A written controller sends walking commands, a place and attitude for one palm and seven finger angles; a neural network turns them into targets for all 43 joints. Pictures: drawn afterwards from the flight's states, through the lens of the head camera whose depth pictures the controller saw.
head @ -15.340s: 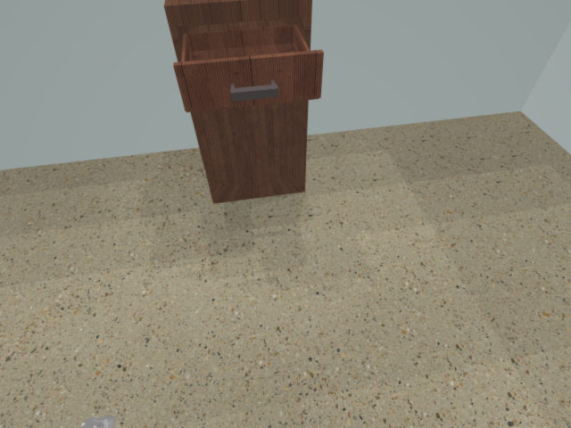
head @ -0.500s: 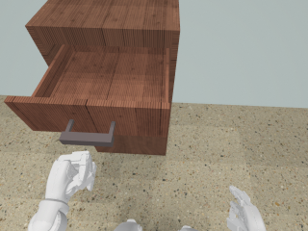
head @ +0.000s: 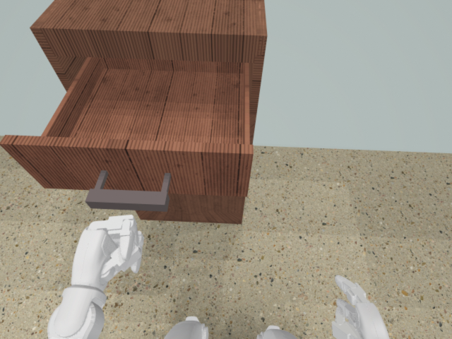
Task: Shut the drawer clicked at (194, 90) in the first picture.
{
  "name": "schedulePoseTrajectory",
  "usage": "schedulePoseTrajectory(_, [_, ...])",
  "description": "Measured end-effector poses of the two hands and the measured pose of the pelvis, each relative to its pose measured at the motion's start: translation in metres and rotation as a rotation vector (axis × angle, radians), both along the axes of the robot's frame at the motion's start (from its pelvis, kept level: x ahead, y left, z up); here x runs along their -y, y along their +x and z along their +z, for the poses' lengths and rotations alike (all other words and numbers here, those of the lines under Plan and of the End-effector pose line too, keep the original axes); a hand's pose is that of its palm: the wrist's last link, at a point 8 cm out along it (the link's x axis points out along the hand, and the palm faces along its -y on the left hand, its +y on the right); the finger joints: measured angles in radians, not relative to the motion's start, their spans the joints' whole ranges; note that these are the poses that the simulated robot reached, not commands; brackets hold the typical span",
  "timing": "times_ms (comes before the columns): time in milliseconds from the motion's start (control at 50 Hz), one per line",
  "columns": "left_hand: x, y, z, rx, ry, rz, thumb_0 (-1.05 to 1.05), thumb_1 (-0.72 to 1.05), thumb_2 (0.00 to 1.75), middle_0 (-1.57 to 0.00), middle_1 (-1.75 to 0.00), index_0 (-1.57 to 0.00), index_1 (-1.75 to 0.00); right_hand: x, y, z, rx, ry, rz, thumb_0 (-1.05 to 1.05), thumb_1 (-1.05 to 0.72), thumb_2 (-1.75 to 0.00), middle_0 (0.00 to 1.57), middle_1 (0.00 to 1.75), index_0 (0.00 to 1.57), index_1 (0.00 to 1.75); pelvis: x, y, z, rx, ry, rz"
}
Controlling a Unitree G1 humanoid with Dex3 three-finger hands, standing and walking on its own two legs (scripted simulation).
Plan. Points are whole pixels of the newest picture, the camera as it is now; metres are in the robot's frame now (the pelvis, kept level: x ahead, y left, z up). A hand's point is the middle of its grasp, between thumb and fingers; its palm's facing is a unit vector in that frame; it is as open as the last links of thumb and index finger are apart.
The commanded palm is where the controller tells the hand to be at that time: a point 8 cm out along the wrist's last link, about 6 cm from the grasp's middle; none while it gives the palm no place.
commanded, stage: push the drawer shut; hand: left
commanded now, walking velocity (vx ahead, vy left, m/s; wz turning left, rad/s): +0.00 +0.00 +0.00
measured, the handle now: (132, 188) +0.36 +0.18 +0.05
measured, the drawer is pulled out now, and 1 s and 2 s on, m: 0.24 0.18 0.05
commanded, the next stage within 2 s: none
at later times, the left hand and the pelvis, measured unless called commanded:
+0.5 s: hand (140, 232) +0.28 +0.15 +0.05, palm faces -0.03 -1.00 -0.03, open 3.2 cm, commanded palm +0.27 +0.21 +0.05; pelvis -0.01 -0.01 +0.00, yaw +0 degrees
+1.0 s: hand (146, 198) +0.34 +0.16 +0.05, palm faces -0.02 -1.00 -0.03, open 3.2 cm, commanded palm +0.33 +0.21 +0.05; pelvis -0.01 +0.00 +0.00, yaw +0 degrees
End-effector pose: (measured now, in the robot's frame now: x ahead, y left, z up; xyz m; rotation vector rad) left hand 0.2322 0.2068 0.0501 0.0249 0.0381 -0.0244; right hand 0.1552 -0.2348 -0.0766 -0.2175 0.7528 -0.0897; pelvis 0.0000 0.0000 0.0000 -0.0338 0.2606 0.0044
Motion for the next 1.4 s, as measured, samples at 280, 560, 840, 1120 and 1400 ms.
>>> schedulePoseTrajectory(280, [-0.001, 0.003, -0.001, 0.032, 0.010, 0.005, 0.02, 0.90, 0.90, -1.40, -1.60, -1.40, -1.60, 0.002, 0.007, -0.003, 0.011, -0.013, 0.016, 0.02, -0.91, -0.89, 0.20, 0.30, 0.20, 0.29, 0.003, -0.004, -0.005, -0.001, -0.004, 0.010])
schedulePoseTrajectory(560, [-0.003, 0.035, -0.001, 0.019, 0.005, -0.004, 0.00, 0.86, 0.91, -1.40, -1.60, -1.40, -1.60, 0.010, -0.012, -0.006, -0.054, -0.017, -0.012, 0.02, -0.91, -0.89, 0.20, 0.30, 0.20, 0.29, 0.006, -0.006, 0.000, 0.002, 0.001, 0.006])
schedulePoseTrajectory(840, [-0.005, 0.071, -0.002, 0.029, 0.003, -0.002, -0.01, 0.83, 0.90, -1.40, -1.60, -1.40, -1.60, 0.017, -0.032, -0.013, -0.117, -0.028, -0.043, 0.02, -0.91, -0.89, 0.20, 0.30, 0.20, 0.29, 0.005, -0.011, 0.001, -0.004, 0.002, 0.003])
schedulePoseTrajectory(1120, [-0.004, 0.107, -0.001, 0.036, 0.000, 0.000, 0.01, 0.84, 0.90, -1.40, -1.60, -1.40, -1.60, 0.018, -0.054, -0.017, -0.195, -0.027, -0.072, 0.01, -0.91, -0.89, 0.20, 0.30, 0.20, 0.29, 0.002, -0.010, 0.002, -0.015, 0.004, -0.009])
schedulePoseTrajectory(1400, [-0.004, 0.143, -0.001, 0.030, -0.001, 0.001, 0.00, 0.83, 0.89, -1.40, -1.60, -1.40, -1.60, 0.020, -0.080, -0.023, -0.292, -0.033, -0.109, 0.01, -0.91, -0.89, 0.20, 0.30, 0.20, 0.29, -0.001, -0.009, 0.001, -0.035, 0.000, -0.014])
